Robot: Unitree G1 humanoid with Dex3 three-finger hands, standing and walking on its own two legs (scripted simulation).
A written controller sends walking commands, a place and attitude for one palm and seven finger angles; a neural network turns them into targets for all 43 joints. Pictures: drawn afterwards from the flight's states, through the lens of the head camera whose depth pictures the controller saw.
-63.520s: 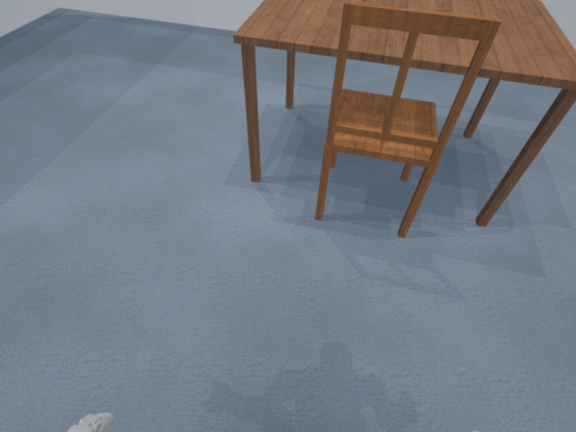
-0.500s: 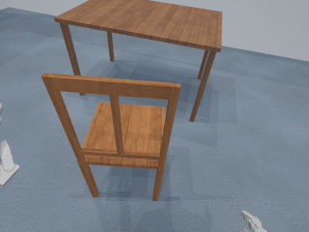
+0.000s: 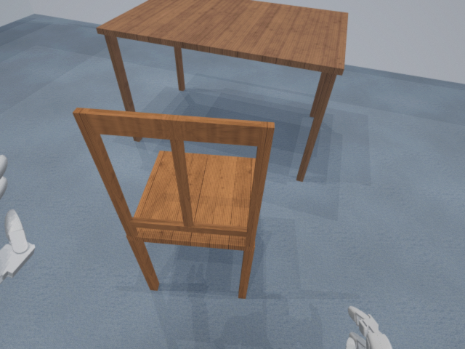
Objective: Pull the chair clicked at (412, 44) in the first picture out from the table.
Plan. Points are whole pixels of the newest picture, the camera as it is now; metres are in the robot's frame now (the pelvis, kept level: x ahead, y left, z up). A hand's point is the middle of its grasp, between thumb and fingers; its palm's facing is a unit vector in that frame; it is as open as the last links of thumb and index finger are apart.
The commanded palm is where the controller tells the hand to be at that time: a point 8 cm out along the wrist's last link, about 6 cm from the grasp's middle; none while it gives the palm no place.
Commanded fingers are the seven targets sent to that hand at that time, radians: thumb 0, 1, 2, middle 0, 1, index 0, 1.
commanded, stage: let the arm hang, fingers relaxed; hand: left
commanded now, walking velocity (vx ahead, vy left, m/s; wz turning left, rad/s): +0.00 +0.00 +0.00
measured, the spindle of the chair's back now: (183, 188) +0.51 +0.15 -0.08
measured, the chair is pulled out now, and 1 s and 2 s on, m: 0.66 0.66 0.66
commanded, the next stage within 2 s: look to check the result in 1.12 s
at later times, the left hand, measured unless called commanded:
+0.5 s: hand out of the picture +0.04 +0.19 -0.18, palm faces +0.05 -0.98 -0.21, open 7.0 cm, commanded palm none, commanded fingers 0.00 0.90 0.90 -0.20 -0.30 -0.20 -0.30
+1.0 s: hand out of the picture +0.02 +0.15 -0.18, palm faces +0.06 -0.99 -0.16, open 7.3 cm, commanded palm none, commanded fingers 0.00 0.90 0.90 -0.20 -0.30 -0.20 -0.30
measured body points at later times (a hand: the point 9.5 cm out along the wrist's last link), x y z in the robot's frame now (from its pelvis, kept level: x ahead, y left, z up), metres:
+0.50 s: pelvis +0.03 +0.00 +0.00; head +0.05 +0.02 +0.45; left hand +0.04 +0.24 -0.16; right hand +0.01 -0.22 -0.15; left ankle +0.03 +0.13 -0.74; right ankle +0.06 -0.12 -0.74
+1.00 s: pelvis +0.04 +0.00 +0.00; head +0.05 +0.00 +0.45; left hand +0.01 +0.20 -0.16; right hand +0.01 -0.20 -0.16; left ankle +0.03 +0.13 -0.74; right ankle +0.06 -0.12 -0.74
